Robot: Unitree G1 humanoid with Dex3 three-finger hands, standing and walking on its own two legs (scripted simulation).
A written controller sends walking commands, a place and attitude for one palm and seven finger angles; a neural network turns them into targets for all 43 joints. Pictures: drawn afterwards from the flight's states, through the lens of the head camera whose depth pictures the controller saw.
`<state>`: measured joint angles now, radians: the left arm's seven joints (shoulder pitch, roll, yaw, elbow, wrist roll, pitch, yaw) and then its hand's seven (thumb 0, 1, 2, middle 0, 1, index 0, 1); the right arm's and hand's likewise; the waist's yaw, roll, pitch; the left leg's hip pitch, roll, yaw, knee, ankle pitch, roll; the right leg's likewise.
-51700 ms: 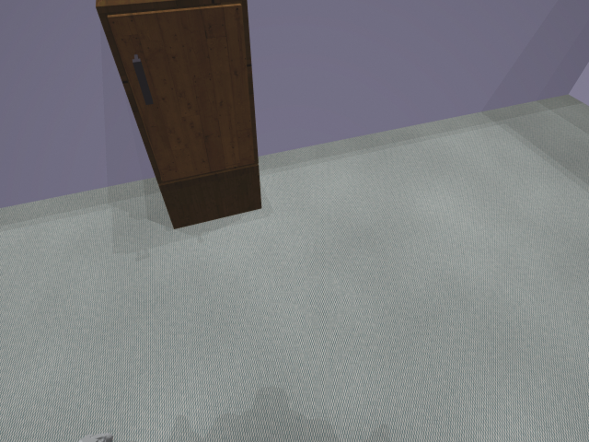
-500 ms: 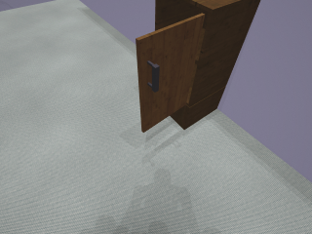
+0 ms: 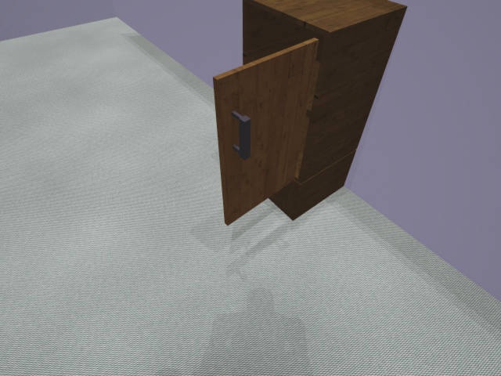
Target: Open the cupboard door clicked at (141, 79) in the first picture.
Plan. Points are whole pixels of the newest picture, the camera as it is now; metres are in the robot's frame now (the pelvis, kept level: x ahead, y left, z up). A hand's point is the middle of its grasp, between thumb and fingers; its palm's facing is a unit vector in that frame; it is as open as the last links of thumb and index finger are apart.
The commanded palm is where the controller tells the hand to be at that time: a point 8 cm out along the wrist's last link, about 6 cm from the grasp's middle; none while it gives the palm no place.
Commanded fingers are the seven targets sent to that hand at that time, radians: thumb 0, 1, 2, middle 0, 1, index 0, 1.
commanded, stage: let the arm hang, fingers relaxed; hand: left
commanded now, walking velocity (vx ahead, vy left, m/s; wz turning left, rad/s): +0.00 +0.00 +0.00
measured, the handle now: (240, 135) +0.73 +0.06 -0.05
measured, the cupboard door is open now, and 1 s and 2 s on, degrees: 93 93 93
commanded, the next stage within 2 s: look to check the result in 0.08 s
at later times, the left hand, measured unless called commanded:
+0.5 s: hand out of the picture +0.01 +0.17 -0.17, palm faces +0.03 -0.98 -0.21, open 7.4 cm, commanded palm none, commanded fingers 0.00 0.90 0.90 -0.20 -0.30 -0.20 -0.30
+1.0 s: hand out of the picture +0.06 +0.19 -0.16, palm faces +0.01 -0.97 -0.26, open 7.4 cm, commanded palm none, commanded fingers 0.00 0.90 0.90 -0.20 -0.30 -0.20 -0.30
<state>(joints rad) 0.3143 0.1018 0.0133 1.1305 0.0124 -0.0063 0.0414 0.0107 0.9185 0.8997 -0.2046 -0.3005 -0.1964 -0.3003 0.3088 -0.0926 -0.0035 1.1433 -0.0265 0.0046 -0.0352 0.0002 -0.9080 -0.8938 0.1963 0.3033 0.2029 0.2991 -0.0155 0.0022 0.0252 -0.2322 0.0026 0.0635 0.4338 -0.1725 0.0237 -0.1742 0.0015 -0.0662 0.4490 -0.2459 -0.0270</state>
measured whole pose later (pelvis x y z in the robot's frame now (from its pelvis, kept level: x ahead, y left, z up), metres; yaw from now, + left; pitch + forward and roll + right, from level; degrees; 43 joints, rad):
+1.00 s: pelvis +0.03 -0.01 +0.01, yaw +0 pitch -2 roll +0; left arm 0.21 0.21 0.02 1.14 0.01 -0.02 0.02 0.00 0.90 0.90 -0.20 -0.30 -0.20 -0.30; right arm 0.18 -0.23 -0.01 1.15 -0.02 0.00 -0.03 0.00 -0.90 -0.89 0.20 0.30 0.20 0.30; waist -0.01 0.01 0.05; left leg -0.14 0.02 0.06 0.34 -0.16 0.00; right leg -0.08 0.02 -0.07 0.34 -0.23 -0.04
